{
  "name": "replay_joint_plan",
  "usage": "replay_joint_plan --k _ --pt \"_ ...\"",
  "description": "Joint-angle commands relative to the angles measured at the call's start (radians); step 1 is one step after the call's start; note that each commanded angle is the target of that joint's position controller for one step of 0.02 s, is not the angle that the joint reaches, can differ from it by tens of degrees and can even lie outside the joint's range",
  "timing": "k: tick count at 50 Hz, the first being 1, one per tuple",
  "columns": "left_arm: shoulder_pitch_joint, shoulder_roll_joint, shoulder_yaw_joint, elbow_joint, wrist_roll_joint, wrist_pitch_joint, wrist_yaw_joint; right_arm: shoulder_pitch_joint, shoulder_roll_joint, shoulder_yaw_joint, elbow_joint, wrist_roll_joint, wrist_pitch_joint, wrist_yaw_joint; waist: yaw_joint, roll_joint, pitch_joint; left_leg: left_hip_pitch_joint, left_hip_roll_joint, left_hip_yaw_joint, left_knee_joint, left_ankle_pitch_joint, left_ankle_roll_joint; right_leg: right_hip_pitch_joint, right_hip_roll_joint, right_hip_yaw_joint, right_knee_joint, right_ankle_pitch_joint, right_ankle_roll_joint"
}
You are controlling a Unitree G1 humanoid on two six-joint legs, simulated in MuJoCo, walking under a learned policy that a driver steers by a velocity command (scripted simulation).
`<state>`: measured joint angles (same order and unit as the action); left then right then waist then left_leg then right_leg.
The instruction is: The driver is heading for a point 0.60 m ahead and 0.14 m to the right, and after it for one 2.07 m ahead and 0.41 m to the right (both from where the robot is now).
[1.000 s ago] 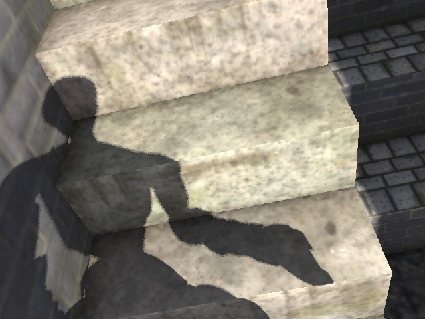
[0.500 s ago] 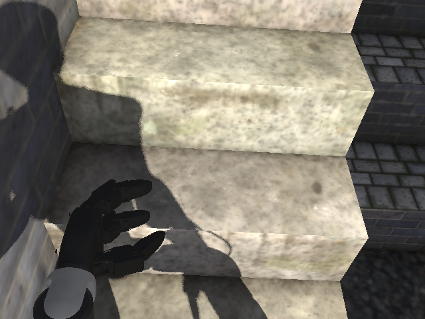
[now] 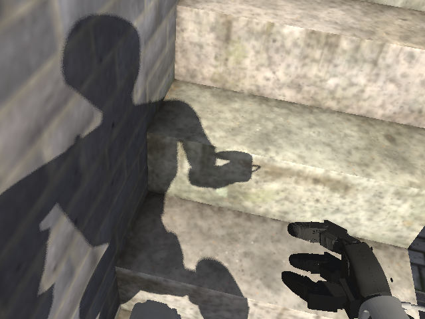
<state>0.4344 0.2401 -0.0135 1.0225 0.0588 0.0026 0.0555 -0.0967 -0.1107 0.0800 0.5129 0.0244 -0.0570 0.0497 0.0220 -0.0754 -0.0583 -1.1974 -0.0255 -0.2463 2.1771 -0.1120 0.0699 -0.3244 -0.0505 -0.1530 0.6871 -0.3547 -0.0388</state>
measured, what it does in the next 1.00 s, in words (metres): steps on the spot: left foot, then right foot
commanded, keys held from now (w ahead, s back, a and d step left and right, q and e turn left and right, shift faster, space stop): w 0.02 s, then w+e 0.64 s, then w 0.10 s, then w+q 0.24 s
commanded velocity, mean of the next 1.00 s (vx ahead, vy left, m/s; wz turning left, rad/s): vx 0.11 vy -0.01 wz -0.26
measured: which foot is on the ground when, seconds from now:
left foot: up 0.00-0.16, down 0.18-0.56, up 0.58-1.00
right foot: down 0.00-0.16, up 0.18-0.52, down 0.54-1.00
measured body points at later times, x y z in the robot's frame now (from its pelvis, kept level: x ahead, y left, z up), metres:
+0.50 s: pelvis +0.02 -0.01 +0.01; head +0.03 -0.01 +0.46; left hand +0.18 +0.22 -0.10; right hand +0.07 -0.33 -0.09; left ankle +0.07 +0.20 -0.72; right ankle +0.02 -0.20 -0.66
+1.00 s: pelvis +0.05 -0.09 +0.02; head +0.01 -0.10 +0.47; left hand +0.28 +0.07 -0.04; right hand +0.06 -0.37 -0.11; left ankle +0.04 +0.10 -0.47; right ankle +0.00 -0.22 -0.72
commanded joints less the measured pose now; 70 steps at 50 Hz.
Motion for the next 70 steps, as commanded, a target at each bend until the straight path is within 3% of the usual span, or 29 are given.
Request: replay_joint_plan --k 1,2,5,8,9,10,11,14,17,21,25,28,29,30,32,35,40,45,50,53,56,61,63,64,65,66,67,69,70 --pt "-0.242 0.004 -0.033 -0.120 -0.006 -0.061 -0.017 0.270 -0.038 -0.005 0.134 0.018 0.052 -0.076 -0.103 0.172 0.171 0.355 -0.007 0.148 -0.047 0.085 -0.087 -0.446 -0.135 0.052 -0.344 0.170 -0.135" --pt "-0.224 -0.022 -0.030 -0.090 0.022 -0.053 -0.029 0.318 -0.002 -0.014 0.167 -0.004 0.058 -0.087 -0.102 0.100 0.111 0.299 -0.028 0.191 0.152 -0.028 -0.101 -0.278 -0.162 0.091 -0.277 0.512 -0.117" --pt "-0.476 0.179 0.062 -0.261 -0.030 -0.010 0.019 0.267 -0.199 -0.064 0.132 -0.090 0.056 -0.107 -0.118 -0.010 -0.062 0.664 0.097 0.264 -0.870 -0.029 -0.170 -0.009 -0.072 -0.004 -0.187 1.055 -0.022" --pt "-0.427 0.050 0.039 -0.229 -0.067 0.018 0.015 0.485 -0.244 -0.148 0.278 -0.087 0.060 -0.101 -0.199 -0.168 -0.171 1.063 0.109 0.299 -1.530 0.375 -0.126 0.005 -0.085 0.097 0.155 0.787 -0.017" --pt "-0.432 -0.021 0.016 -0.222 -0.088 0.015 -0.028 0.463 -0.205 -0.135 0.291 -0.097 0.055 -0.102 -0.208 -0.015 -0.051 1.005 0.120 0.282 -1.888 0.552 -0.047 0.000 0.004 0.070 0.453 0.271 0.030" --pt "-0.348 -0.091 0.006 -0.247 -0.094 -0.018 -0.053 0.337 -0.210 -0.116 0.314 -0.105 0.046 -0.118 -0.065 0.159 0.010 0.949 0.235 0.169 -1.801 1.079 -0.012 -0.152 0.068 0.175 0.996 -0.187 0.097" --pt "-0.147 -0.132 0.026 -0.223 -0.101 -0.032 -0.061 0.372 -0.293 -0.139 0.302 -0.134 0.032 -0.108 0.016 0.184 -0.068 1.020 0.475 -0.041 -1.594 1.792 0.107 -0.278 0.174 0.415 1.319 -0.210 0.154" --pt "-0.170 0.026 0.060 -0.372 -0.083 -0.006 -0.018 0.341 -0.324 -0.181 0.202 -0.074 0.063 -0.105 0.036 0.123 -0.086 1.250 0.523 0.023 -1.696 0.952 0.164 -0.659 0.106 0.467 1.320 -0.107 0.157" --pt "-0.198 0.016 0.044 -0.470 -0.061 0.105 -0.037 0.282 -0.303 -0.175 0.168 -0.045 0.068 -0.156 0.100 0.183 0.035 1.104 0.605 0.043 -1.878 0.379 0.183 -0.625 -0.057 0.479 1.012 -0.166 0.160" --pt "-0.125 -0.027 0.006 -0.444 -0.096 0.098 -0.057 0.222 -0.347 -0.196 0.097 -0.017 0.092 -0.171 0.089 0.231 0.017 0.894 0.401 0.329 -1.994 -0.005 0.079 -0.185 -0.117 0.274 0.469 0.055 0.127" --pt "-0.085 0.053 0.064 -0.434 -0.101 0.054 -0.041 0.291 -0.301 -0.174 0.135 -0.007 0.096 -0.157 0.061 0.298 -0.009 0.928 0.299 0.414 -1.855 -0.366 0.022 -0.008 -0.002 0.117 0.168 0.147 0.064" --pt "-0.098 0.102 0.087 -0.420 -0.100 0.044 -0.077 0.372 -0.252 -0.146 0.185 -0.038 0.122 -0.134 0.038 0.059 0.128 0.856 0.248 0.420 -1.466 -0.381 -0.071 0.014 0.009 0.231 -0.222 0.143 0.001" --pt "-0.071 0.266 0.119 -0.440 -0.085 0.046 -0.071 0.416 -0.188 -0.133 0.140 -0.066 0.118 -0.134 -0.042 -0.324 0.135 0.546 0.102 0.427 -1.041 -0.527 -0.184 0.127 -0.194 0.621 -0.240 0.570 -0.064" --pt "-0.091 0.310 0.110 -0.498 -0.035 0.034 -0.070 0.373 -0.159 -0.131 0.092 -0.013 0.096 -0.143 -0.004 -0.309 0.015 0.573 0.043 0.212 -0.676 -0.488 -0.203 -0.012 -0.300 0.954 -0.412 0.289 -0.184" --pt "-0.265 0.238 0.077 -0.518 -0.026 0.020 -0.048 0.219 -0.164 -0.133 0.063 0.009 0.090 -0.150 -0.020 -0.184 0.085 0.454 0.011 0.134 -0.293 -0.281 -0.179 -0.097 -0.213 0.755 -0.382 -0.186 -0.097" --pt "-0.332 0.130 0.038 -0.571 -0.077 0.006 0.006 0.213 -0.230 -0.135 0.022 -0.003 0.067 -0.142 -0.043 -0.203 0.105 0.456 0.010 0.137 -0.333 -0.122 -0.148 -0.100 -0.132 0.595 -0.310 -0.147 -0.099" --pt "-0.367 0.047 -0.010 -0.616 -0.055 -0.039 0.020 0.252 -0.212 -0.133 0.060 0.002 0.065 -0.093 -0.053 -0.095 0.005 0.558 -0.012 0.108 -0.443 0.024 -0.174 0.041 -0.155 0.587 -0.249 0.058 -0.143" --pt "-0.086 0.117 0.035 -0.485 -0.046 -0.111 0.011 0.278 -0.205 -0.129 0.145 0.026 0.021 -0.063 0.057 -0.121 0.026 0.217 -0.096 -0.023 -0.313 -0.109 -0.139 0.403 -0.261 0.659 -0.360 -0.122 -0.176" --pt "-0.148 0.121 0.041 -0.436 -0.037 -0.119 -0.006 0.294 -0.117 -0.084 0.169 0.017 0.027 -0.060 0.002 -0.102 0.124 0.236 -0.048 0.083 -0.152 -0.242 -0.152 0.187 -0.285 0.488 -0.467 -0.045 -0.209" --pt "-0.076 0.122 0.056 -0.346 -0.079 -0.133 0.001 0.254 -0.100 -0.071 0.156 0.053 0.036 -0.092 0.017 -0.178 0.220 -0.066 0.022 0.027 0.120 -0.452 -0.132 0.323 -0.331 0.448 -0.526 -0.061 -0.198" --pt "0.000 0.124 0.079 -0.231 -0.120 -0.093 0.015 0.074 -0.042 -0.015 0.078 0.003 0.066 -0.121 0.092 -0.100 0.281 -0.493 0.141 -0.070 0.228 -0.736 -0.096 0.533 -0.468 0.373 -0.536 -0.007 -0.117" --pt "-0.277 0.255 0.119 -0.174 -0.136 -0.070 -0.032 0.211 -0.063 0.013 -0.012 -0.027 0.090 -0.101 -0.192 -0.095 0.155 0.652 0.175 0.364 -0.564 -0.358 0.009 -0.318 -0.242 -0.062 -0.919 0.198 -0.071" --pt "-0.289 0.283 0.118 -0.143 -0.060 -0.012 -0.037 0.709 -0.328 -0.141 0.183 -0.044 0.038 -0.062 -0.405 -0.149 -0.214 1.241 -0.074 0.366 -0.770 -0.123 -0.009 -0.081 -0.148 0.013 -0.326 1.800 -0.040" --pt "-0.345 0.318 0.115 -0.153 -0.107 -0.001 -0.053 0.872 -0.388 -0.169 0.295 -0.104 0.052 -0.048 -0.435 -0.121 -0.234 1.228 -0.087 0.184 -1.245 -0.074 -0.036 0.054 -0.135 0.086 -0.020 1.443 0.027" --pt "-0.126 0.119 0.059 -0.127 -0.076 0.019 -0.074 0.726 -0.514 -0.176 0.291 -0.124 0.079 -0.048 -0.123 0.513 -0.297 1.205 0.229 -0.333 -1.473 0.763 0.072 0.044 0.071 0.044 0.516 0.051 0.191" --pt "-0.016 0.080 0.086 0.016 -0.142 0.013 -0.102 0.656 -0.410 -0.130 0.289 -0.161 0.063 -0.071 -0.107 0.488 -0.444 1.058 0.322 -0.481 -1.645 1.052 0.116 0.099 0.135 0.431 0.992 -0.068 0.237" --pt "0.126 0.055 0.090 0.053 -0.197 0.022 -0.076 0.590 -0.296 -0.116 0.259 -0.126 0.039 -0.054 -0.060 0.303 -0.395 1.001 0.405 -0.396 -1.600 0.882 0.157 0.040 0.191 0.547 1.154 0.015 0.247" --pt "-0.046 0.018 0.080 -0.065 -0.103 0.059 -0.018 0.375 -0.253 -0.121 0.246 -0.066 0.031 -0.016 0.008 0.286 -0.096 0.827 0.382 -0.210 -1.515 0.473 0.080 -0.138 0.151 0.518 1.036 0.128 0.207" --pt "-0.169 0.036 0.087 -0.135 -0.079 0.087 -0.029 0.314 -0.209 -0.119 0.274 -0.065 0.057 -0.054 0.031 0.281 -0.036 0.757 0.271 -0.143 -1.607 -0.311 -0.011 -0.178 0.094 0.459 0.933 0.252 0.170"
